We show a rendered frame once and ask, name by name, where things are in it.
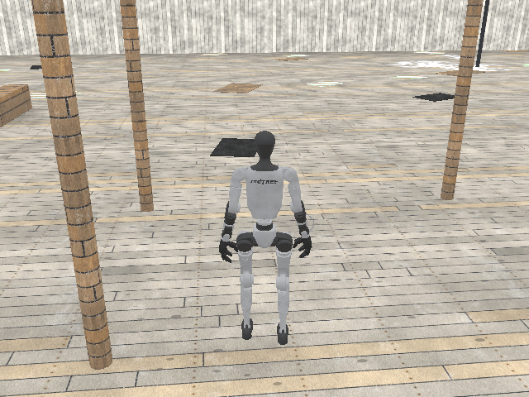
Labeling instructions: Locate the left robot shin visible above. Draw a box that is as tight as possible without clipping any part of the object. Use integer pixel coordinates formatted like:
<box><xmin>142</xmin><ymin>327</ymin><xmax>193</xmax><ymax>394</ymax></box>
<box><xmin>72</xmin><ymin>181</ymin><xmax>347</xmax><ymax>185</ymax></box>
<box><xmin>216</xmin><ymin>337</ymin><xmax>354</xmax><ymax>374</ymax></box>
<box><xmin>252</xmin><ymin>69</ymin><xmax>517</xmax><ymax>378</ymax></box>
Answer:
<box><xmin>240</xmin><ymin>274</ymin><xmax>252</xmax><ymax>328</ymax></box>

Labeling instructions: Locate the right robot forearm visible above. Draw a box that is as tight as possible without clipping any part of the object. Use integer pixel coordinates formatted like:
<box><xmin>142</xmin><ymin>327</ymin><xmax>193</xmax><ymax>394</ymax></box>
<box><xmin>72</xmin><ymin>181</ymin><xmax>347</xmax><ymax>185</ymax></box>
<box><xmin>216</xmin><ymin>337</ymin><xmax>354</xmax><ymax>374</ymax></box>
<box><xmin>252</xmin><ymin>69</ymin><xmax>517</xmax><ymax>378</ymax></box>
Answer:
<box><xmin>294</xmin><ymin>200</ymin><xmax>310</xmax><ymax>238</ymax></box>

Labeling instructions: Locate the left robot forearm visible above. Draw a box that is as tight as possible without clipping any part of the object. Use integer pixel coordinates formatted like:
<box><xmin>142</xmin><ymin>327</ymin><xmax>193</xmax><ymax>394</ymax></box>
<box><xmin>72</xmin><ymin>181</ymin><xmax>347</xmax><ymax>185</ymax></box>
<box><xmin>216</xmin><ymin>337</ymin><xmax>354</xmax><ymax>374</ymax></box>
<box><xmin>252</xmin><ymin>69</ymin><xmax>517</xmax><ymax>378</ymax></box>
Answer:
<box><xmin>221</xmin><ymin>201</ymin><xmax>236</xmax><ymax>242</ymax></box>

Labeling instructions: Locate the left robot hand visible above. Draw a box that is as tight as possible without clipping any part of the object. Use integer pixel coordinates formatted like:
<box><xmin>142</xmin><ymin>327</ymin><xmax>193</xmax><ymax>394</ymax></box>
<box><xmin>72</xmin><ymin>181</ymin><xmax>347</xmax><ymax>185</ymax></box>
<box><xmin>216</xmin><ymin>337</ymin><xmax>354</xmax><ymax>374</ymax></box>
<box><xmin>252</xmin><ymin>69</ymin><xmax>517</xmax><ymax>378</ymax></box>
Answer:
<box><xmin>219</xmin><ymin>239</ymin><xmax>238</xmax><ymax>263</ymax></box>

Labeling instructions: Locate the robot right upper arm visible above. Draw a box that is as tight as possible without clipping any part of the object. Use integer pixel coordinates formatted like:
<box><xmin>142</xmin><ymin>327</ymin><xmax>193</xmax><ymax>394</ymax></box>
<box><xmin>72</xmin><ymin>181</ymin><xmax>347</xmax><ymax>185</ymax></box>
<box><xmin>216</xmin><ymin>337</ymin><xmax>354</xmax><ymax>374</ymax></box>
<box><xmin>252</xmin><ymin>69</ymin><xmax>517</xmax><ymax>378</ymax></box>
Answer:
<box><xmin>282</xmin><ymin>167</ymin><xmax>303</xmax><ymax>213</ymax></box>

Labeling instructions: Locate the right robot hand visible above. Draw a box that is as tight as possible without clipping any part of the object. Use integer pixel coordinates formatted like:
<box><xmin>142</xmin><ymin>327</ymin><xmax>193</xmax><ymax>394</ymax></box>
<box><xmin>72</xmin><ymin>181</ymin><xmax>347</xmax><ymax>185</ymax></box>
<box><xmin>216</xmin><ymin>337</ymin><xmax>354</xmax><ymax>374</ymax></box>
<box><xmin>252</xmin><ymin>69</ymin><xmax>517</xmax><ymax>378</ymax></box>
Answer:
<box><xmin>293</xmin><ymin>236</ymin><xmax>312</xmax><ymax>258</ymax></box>

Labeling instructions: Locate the robot left foot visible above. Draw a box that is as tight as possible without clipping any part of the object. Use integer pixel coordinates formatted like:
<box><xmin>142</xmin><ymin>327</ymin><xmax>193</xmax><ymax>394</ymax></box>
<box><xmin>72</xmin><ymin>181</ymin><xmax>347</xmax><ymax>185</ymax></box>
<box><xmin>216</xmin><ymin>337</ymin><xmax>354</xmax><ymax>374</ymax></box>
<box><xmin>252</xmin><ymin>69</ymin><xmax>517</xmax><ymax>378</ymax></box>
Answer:
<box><xmin>241</xmin><ymin>318</ymin><xmax>253</xmax><ymax>340</ymax></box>

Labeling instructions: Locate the robot left upper arm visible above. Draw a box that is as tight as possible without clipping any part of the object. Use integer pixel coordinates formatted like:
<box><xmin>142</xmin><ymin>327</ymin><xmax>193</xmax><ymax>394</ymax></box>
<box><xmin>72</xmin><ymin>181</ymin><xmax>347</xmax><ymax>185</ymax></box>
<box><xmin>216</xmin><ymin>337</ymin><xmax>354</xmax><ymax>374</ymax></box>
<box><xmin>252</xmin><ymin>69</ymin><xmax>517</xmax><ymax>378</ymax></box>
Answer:
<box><xmin>228</xmin><ymin>167</ymin><xmax>248</xmax><ymax>213</ymax></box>

